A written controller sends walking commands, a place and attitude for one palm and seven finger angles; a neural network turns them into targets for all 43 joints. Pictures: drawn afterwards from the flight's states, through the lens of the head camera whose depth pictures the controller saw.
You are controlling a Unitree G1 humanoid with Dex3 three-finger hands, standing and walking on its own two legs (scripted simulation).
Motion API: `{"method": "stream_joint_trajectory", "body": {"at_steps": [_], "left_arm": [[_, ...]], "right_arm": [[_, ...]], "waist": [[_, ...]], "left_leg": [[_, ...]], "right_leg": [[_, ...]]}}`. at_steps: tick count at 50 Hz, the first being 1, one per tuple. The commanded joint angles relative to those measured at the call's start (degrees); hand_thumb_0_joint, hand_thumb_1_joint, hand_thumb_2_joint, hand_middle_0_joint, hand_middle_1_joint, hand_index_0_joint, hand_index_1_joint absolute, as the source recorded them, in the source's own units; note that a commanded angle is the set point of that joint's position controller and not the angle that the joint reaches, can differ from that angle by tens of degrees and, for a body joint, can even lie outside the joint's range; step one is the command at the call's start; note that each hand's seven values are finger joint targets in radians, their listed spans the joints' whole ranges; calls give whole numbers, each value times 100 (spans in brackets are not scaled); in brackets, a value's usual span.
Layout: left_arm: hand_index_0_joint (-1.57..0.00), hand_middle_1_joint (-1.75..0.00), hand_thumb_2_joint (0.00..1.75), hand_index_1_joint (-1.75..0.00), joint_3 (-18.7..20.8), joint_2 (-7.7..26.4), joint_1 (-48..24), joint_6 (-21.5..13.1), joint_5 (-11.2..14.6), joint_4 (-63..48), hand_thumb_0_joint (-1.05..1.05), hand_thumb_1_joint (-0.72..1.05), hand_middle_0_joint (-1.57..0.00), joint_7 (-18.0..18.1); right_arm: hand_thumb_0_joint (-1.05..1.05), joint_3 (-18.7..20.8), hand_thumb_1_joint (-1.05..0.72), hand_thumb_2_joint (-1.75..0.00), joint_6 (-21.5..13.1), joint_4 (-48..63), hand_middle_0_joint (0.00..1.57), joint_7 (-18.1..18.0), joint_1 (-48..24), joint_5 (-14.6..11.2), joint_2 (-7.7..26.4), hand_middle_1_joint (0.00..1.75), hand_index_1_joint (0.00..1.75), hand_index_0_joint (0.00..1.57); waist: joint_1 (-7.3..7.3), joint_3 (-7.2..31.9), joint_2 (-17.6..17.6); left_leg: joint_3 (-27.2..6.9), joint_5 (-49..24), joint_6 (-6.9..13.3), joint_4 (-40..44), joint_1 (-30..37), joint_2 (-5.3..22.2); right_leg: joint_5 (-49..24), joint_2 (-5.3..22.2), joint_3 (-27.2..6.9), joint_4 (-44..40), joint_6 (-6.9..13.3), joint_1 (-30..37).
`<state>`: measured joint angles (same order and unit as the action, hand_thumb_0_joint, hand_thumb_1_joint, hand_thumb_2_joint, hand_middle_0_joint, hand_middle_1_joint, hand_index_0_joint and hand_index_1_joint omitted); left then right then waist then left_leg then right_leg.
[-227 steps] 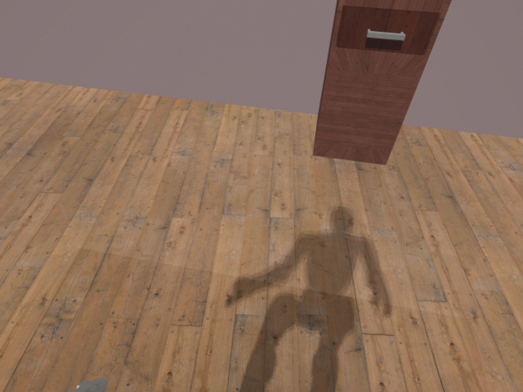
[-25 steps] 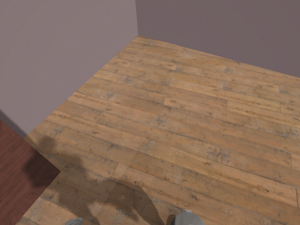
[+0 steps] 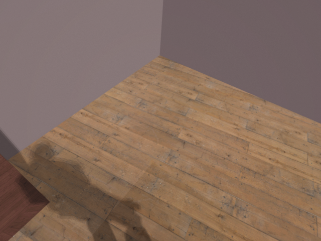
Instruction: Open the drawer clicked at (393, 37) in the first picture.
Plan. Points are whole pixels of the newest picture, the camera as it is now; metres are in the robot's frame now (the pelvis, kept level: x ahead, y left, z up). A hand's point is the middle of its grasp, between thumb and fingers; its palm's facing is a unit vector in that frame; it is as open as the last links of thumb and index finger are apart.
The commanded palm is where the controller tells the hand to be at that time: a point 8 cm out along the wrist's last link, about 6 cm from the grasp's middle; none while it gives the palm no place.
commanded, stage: turn to face it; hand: left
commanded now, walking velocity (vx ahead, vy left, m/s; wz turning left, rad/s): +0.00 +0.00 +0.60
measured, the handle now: out of the picture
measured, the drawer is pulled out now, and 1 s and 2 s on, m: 0.00 0.00 0.00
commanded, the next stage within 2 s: take the last steps up to it in 1.62 s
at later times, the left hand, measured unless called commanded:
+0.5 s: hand out of the picture +0.07 +0.20 -0.14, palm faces +0.27 -0.92 -0.27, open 7.3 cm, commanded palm none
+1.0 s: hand out of the picture -0.13 +0.15 -0.17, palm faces +0.60 -0.76 -0.26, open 7.3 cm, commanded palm none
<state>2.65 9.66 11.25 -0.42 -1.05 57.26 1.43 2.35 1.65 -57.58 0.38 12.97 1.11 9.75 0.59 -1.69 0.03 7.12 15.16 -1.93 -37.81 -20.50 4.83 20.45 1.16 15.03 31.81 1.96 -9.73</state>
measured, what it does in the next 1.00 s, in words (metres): steps on the spot, turning left: right foot, then left foot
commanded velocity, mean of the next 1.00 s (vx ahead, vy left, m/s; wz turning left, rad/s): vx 0.00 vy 0.00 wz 0.60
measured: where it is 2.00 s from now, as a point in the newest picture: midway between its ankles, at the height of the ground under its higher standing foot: outside the picture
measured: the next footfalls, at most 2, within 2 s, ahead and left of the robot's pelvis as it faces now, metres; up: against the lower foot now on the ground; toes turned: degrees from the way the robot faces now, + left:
right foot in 0.54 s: +0.06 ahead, -0.15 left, +0.00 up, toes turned +15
left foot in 0.98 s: -0.08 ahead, +0.07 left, +0.00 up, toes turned +41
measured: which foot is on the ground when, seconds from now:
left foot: down 0.00-0.54, up 0.56-0.96, down 0.98-1.00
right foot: down 0.00-0.02, up 0.04-0.52, down 0.54-0.98, up 1.00-1.00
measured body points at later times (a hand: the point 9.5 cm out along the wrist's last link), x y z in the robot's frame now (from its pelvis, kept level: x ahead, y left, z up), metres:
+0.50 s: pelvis +0.00 -0.03 +0.01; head +0.03 -0.03 +0.46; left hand +0.05 +0.25 -0.12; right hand +0.11 -0.27 -0.14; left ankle +0.05 +0.09 -0.73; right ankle +0.02 -0.17 -0.71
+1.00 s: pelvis -0.03 -0.04 +0.00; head +0.00 -0.01 +0.44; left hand -0.16 +0.19 -0.15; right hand +0.22 -0.20 -0.13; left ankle -0.11 +0.04 -0.73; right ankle +0.02 -0.16 -0.72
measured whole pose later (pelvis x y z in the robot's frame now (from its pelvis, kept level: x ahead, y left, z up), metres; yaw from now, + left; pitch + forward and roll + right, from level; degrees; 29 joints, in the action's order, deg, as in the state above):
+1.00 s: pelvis -0.03 -0.04 +0.00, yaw +36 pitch +1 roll +1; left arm 3.4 14.1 15.2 2.3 -1.1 53.0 0.7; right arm 4.2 2.7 -51.6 2.1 6.7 0.9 14.5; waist -1.2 -5.4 2.2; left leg 5.7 17.8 -0.7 -33.3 -15.6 1.4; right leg 22.6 12.0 15.4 41.0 -3.2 -16.7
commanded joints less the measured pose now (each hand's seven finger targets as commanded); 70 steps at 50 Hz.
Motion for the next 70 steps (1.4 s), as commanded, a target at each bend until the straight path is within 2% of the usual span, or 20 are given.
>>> {"method": "stream_joint_trajectory", "body": {"at_steps": [1, 3, 8, 19, 24, 25, 27, 28, 30, 32, 43, 47, 48, 49, 50, 56, 64, 68, 69, 70], "left_arm": [[-20, -30, 90, -30, 165, 500, 320, 35, 111, -512, 0, 90, -20, 34], [-20, -30, 90, -30, 191, 600, -155, 104, 18, -597, 0, 90, -20, 47], [-20, -30, 90, -30, 265, 637, -73, 123, 16, -538, 0, 90, -20, -34], [-20, -30, 90, -30, 276, 677, -410, 215, 41, -888, 0, 90, -20, -2], [-20, -30, 90, -30, 288, 800, 257, 166, 98, -843, 0, 90, -20, 33], [-20, -30, 90, -30, 333, 943, 555, 143, 82, -790, 0, 90, -20, 53], [-20, -30, 90, -30, 440, 1839, 379, 115, -65, -996, 0, 90, -20, 110], [-20, -30, 90, -30, 372, 1695, -90, 150, -10, -1156, 0, 90, -20, 139], [-20, -30, 90, -30, 284, 1245, -675, 62, 9, -1260, 0, 90, -20, 106], [-20, -30, 90, -30, 193, 1031, -563, 3, 8, -1204, 0, 90, -20, 71], [-20, -30, 90, -30, 328, 1510, 498, 57, -81, -820, 0, 90, -20, 42], [-20, -30, 90, -30, 369, 1549, 448, 105, -9, -772, 0, 90, -20, 4], [-20, -30, 90, -30, 345, 1402, 413, 120, 33, -822, 0, 90, -20, -8], [-20, -30, 90, -30, 264, 1016, 245, 127, 73, -1094, 0, 90, -20, -61], [-20, -30, 90, -30, 194, 955, -188, 188, 12, -1263, 0, 90, -20, -31], [-20, -30, 90, -30, 274, 1044, -32, 242, 27, -921, 0, 90, -20, -85], [-20, -30, 90, -30, 214, 897, -277, 222, 50, -1126, 0, 90, -20, -36], [-20, -30, 90, -30, 211, 960, 248, 105, 85, -1029, 0, 90, -20, 5], [-20, -30, 90, -30, 256, 1134, 483, 37, 60, -984, 0, 90, -20, 31], [-20, -30, 90, -30, 362, 1719, 614, -40, -50, -983, 0, 90, -20, 85]], "right_arm": [[0, 279, -90, -90, -126, 307, 20, -48, 886, 56, 1305, 30, 30, 20], [0, 274, -90, -90, -117, 270, 20, -141, 766, 38, 1207, 30, 30, 20], [0, 274, -90, -90, -196, 550, 20, -161, 245, -6, 1121, 30, 30, 20], [0, 475, -90, -90, -44, 633, 20, -60, 192, 32, 1389, 30, 30, 20], [0, 551, -90, -90, 34, 845, 20, -18, -187, 16, 1447, 30, 30, 20], [0, 544, -90, -90, 60, 919, 20, -1, -318, -14, 1325, 30, 30, 20], [0, 473, -90, -90, 82, 1155, 20, 11, -300, -19, 751, 30, 30, 20], [0, 536, -90, -90, 112, 1139, 20, 24, -376, 36, 1106, 30, 30, 20], [0, 516, -90, -90, 208, 865, 20, 92, -95, 73, 974, 30, 30, 20], [0, 475, -90, -90, 208, 779, 20, 135, 61, 51, 920, 30, 30, 20], [0, 273, -90, -90, 129, 1073, 20, 160, -934, -45, 785, 30, 30, 20], [0, 290, -90, -90, 21, 937, 20, 119, -384, -37, 966, 30, 30, 20], [0, 379, -90, -90, -41, 843, 20, 115, 15, -27, 1318, 30, 30, 20], [0, 556, -90, -90, -90, 826, 20, 68, 364, 2, 2002, 30, 30, 20], [0, 585, -90, -90, -42, 640, 20, 30, 732, -51, 2164, 30, 30, 20], [0, 360, -90, -90, -89, 929, 20, -79, -444, -3, 1515, 30, 30, 20], [0, 419, -90, -90, -15, 943, 20, -39, -287, 42, 1562, 30, 30, 20], [0, 424, -90, -90, 6, 996, 20, -27, -476, -3, 1493, 30, 30, 20], [0, 402, -90, -90, 0, 1022, 20, -12, -439, -41, 1308, 30, 30, 20], [0, 330, -90, -90, -3, 1107, 20, 18, -265, -87, 846, 30, 30, 20]], "waist": [[203, 418, -2178], [208, 422, -1337], [42, 772, -398], [193, 452, -930], [-98, 652, -1047], [-258, 673, -771], [-329, 262, 1899], [-159, 103, 1096], [212, -255, 974], [228, -270, 973], [-385, 220, 1352], [-109, 673, 1124], [135, 995, 247], [385, 1106, -1602], [536, 1100, -1535], [14, 337, -946], [117, 331, -943], [-162, 545, -844], [-273, 644, -364], [-295, 771, 1441]], "left_leg": [[-2780, -4420, 1319, 1727, 1561, 1975], [-2697, -3110, 1485, 1917, 1376, 1747], [-1884, -2669, 1106, 1848, 1493, 1041], [-2686, -833, 1175, 2068, 941, 805], [-2873, -800, 872, 1756, 187, 395], [-2700, -244, 618, 1492, -397, 147], [-976, 1625, -142, -1475, -2095, -999], [-1238, 1517, -48, -2358, -1551, -617], [-1072, 803, -93, -3067, -1417, -425], [-825, 402, -218, -3293, -1474, -349], [-130, 1093, -232, -755, -547, -251], [51, -103, -61, 1034, 721, -385], [-495, -1141, 103, 1611, 1787, 39], [-2544, -3561, 844, 1590, 2839, 1621], [-2724, -4944, 1404, 1463, 2715, 2076], [-1635, -3058, 984, 1666, 1339, 820], [-2410, -1912, 1156, 1733, 1020, 747], [-2476, -2298, 905, 1078, 517, 483], [-2259, -1554, 604, 584, -24, 169], [-1255, 550, 74, -745, -1096, -702]], "right_leg": [[1582, 316, -426, 2326, -616, -1741], [1412, 449, -1291, 3380, -557, -2139], [246, 437, -1467, 3380, -711, -2151], [472, 192, -1454, 1744, -776, -1648], [-133, -93, -1330, -105, -603, -130], [-477, 90, -1412, -950, -507, 601], [776, 2766, -3992, -2334, 490, 529], [707, 2835, -3530, -2319, 611, -530], [-61, 1977, -2504, -2032, 276, -858], [-1327, 1615, -1665, -1576, 215, -457], [-3028, 2079, -1129, -854, 437, 598], [-3205, 1894, -587, 123, -16, 429], [-2515, 1700, -412, 1093, -296, -293], [782, 865, -304, 2350, -779, -2203], [1844, 705, -911, 3067, -790, -2593], [295, 606, -1360, 3363, -830, -2158], [447, 242, -1362, 1550, -772, -1430], [-464, 51, -1275, -234, -683, -141], [-984, 404, -1566, -1052, -618, 623], [-1609, 1973, -3147, -1583, -129, 1349]]}}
